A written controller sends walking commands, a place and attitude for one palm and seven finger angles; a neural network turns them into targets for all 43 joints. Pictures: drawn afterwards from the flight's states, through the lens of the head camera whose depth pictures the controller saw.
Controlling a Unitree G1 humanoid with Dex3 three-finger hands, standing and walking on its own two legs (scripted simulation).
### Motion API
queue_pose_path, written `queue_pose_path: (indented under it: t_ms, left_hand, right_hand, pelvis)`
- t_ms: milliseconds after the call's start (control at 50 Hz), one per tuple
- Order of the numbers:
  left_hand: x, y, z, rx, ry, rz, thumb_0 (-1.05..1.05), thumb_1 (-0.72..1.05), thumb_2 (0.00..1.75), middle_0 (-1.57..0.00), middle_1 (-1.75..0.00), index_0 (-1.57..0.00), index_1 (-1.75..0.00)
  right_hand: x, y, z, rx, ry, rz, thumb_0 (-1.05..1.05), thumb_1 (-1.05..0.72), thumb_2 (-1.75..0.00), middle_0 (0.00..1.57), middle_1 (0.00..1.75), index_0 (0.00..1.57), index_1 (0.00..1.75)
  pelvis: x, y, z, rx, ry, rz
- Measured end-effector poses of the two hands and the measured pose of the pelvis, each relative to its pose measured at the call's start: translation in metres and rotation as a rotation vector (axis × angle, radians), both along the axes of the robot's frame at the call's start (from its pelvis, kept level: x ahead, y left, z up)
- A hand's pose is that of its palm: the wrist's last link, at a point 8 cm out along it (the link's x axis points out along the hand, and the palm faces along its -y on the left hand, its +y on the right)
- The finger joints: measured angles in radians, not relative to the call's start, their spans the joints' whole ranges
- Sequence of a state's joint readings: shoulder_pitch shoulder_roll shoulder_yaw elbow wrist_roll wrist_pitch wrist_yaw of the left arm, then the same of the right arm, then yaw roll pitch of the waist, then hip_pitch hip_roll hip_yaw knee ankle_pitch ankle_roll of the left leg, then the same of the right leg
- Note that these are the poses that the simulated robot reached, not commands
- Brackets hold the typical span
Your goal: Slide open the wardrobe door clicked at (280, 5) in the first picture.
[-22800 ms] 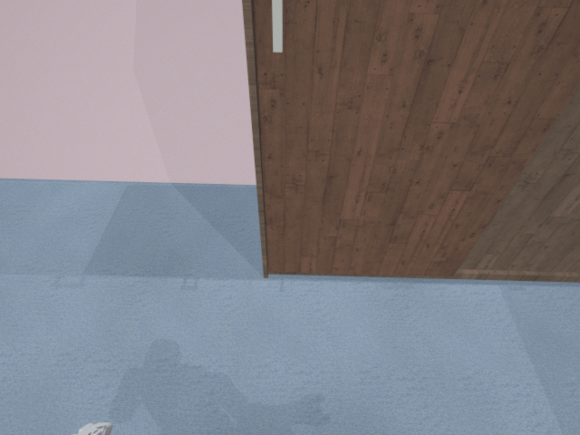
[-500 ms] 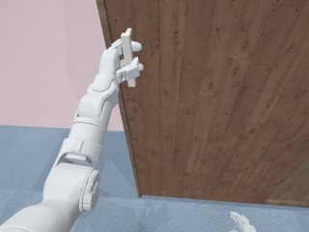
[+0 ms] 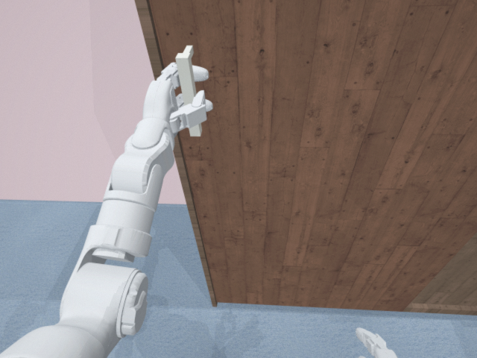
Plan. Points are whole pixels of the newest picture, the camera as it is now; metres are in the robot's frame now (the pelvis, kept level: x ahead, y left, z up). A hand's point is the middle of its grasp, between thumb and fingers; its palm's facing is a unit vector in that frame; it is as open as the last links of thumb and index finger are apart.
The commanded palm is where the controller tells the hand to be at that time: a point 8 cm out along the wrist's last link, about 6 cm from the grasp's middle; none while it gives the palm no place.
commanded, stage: tug the door sideways, standing still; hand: left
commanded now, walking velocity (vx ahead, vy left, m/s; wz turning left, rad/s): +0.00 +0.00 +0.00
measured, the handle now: (192, 92) +0.48 +0.10 +0.24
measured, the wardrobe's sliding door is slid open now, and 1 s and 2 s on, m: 0.00 0.01 0.04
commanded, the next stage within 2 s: step sideways, sliding the door along in 1.02 s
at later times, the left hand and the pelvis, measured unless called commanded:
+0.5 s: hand (201, 108) +0.42 +0.08 +0.24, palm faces +0.04 -1.00 -0.04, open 5.6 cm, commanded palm +0.40 +0.09 +0.24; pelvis +0.01 +0.00 +0.00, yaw +2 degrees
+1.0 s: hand (208, 110) +0.42 +0.07 +0.24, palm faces +0.03 -1.00 -0.07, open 5.7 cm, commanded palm +0.40 +0.07 +0.24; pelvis -0.02 +0.01 -0.01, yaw +3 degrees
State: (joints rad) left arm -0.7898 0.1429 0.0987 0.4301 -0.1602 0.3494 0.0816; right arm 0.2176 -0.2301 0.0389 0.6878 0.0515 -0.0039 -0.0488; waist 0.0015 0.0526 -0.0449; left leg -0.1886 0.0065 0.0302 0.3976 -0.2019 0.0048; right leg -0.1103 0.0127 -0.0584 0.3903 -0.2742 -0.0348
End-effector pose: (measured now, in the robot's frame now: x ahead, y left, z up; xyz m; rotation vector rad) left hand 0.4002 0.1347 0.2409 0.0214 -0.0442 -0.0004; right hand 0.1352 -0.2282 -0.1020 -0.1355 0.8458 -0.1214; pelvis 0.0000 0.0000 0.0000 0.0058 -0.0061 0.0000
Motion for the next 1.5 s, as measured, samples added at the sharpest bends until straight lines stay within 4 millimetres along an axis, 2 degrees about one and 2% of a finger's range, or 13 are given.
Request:
queue_pose_path:
  t_ms: [140, 260, 400, 520, 860, 980, 1160, 1300, 1400, 1500]
  left_hand:
    - [-0.001, 0.000, -0.001, 0.000, -0.012, -0.012, 0.00, 0.78, 0.80, -0.36, -1.40, -0.29, -1.38]
    - [0.001, 0.001, 0.001, -0.010, 0.013, -0.019, 0.00, 0.76, 0.82, -0.38, -1.39, -0.34, -1.38]
    - [0.001, -0.001, 0.002, 0.001, 0.024, 0.020, 0.00, 0.74, 0.84, -0.40, -1.39, -0.37, -1.39]
    - [0.000, -0.002, 0.002, 0.021, 0.022, 0.038, 0.00, 0.76, 0.84, -0.40, -1.38, -0.33, -1.40]
    - [-0.001, -0.008, 0.002, 0.050, 0.012, 0.036, -0.01, 0.79, 0.81, -0.38, -1.38, -0.26, -1.40]
    - [-0.001, -0.012, 0.002, 0.049, 0.010, 0.028, -0.01, 0.79, 0.81, -0.38, -1.38, -0.26, -1.40]
    - [0.000, -0.018, 0.001, 0.052, -0.007, 0.007, -0.01, 0.78, 0.81, -0.38, -1.38, -0.27, -1.40]
    - [0.009, -0.017, -0.010, 0.065, -0.202, -0.052, -0.03, 0.73, 0.83, -0.43, -1.39, -0.29, -1.40]
    - [0.011, -0.020, -0.014, 0.054, -0.273, -0.020, -0.03, 0.73, 0.85, -0.44, -1.40, -0.29, -1.40]
    - [0.013, -0.024, -0.018, 0.039, -0.333, 0.032, -0.03, 0.75, 0.86, -0.45, -1.40, -0.28, -1.40]
  right_hand:
    - [0.025, 0.000, 0.007, 0.009, -0.034, 0.005, 0.01, -0.91, -0.90, 0.20, 0.30, 0.20, 0.30]
    - [0.047, 0.002, 0.011, -0.014, -0.040, 0.039, 0.01, -0.91, -0.90, 0.20, 0.30, 0.20, 0.30]
    - [0.058, 0.009, 0.011, -0.013, -0.048, 0.081, 0.01, -0.91, -0.90, 0.20, 0.29, 0.20, 0.30]
    - [0.048, 0.017, 0.007, 0.005, -0.034, 0.100, 0.01, -0.91, -0.90, 0.20, 0.29, 0.20, 0.30]
    - [-0.014, 0.024, -0.016, 0.018, 0.072, 0.103, 0.01, -0.91, -0.90, 0.20, 0.30, 0.20, 0.30]
    - [-0.021, 0.023, -0.016, 0.013, 0.065, 0.098, 0.01, -0.91, -0.90, 0.20, 0.29, 0.20, 0.30]
    - [-0.018, 0.024, -0.013, 0.010, 0.036, 0.095, 0.01, -0.91, -0.90, 0.20, 0.29, 0.20, 0.30]
    - [-0.019, 0.010, -0.016, -0.013, 0.000, -0.020, 0.01, -0.91, -0.90, 0.20, 0.30, 0.20, 0.30]
    - [-0.025, -0.008, -0.030, -0.003, 0.073, -0.006, 0.01, -0.91, -0.90, 0.20, 0.30, 0.20, 0.30]
    - [-0.019, -0.035, -0.043, -0.035, 0.156, 0.024, 0.01, -0.91, -0.90, 0.20, 0.30, 0.20, 0.30]
  pelvis:
    - [0.012, 0.000, 0.000, 0.003, 0.003, -0.009]
    - [0.017, -0.002, -0.001, 0.002, 0.002, 0.009]
    - [0.013, -0.002, -0.002, 0.002, 0.005, 0.032]
    - [0.006, -0.002, -0.003, 0.001, 0.002, 0.044]
    - [-0.014, 0.006, -0.005, -0.007, 0.014, 0.058]
    - [-0.018, 0.008, -0.005, -0.009, 0.017, 0.056]
    - [-0.020, 0.010, -0.006, -0.010, 0.024, 0.050]
    - [-0.022, 0.002, -0.012, 0.006, 0.023, -0.007]
    - [-0.021, -0.021, -0.016, -0.011, 0.007, -0.006]
    - [-0.013, -0.044, -0.023, -0.026, -0.002, 0.048]
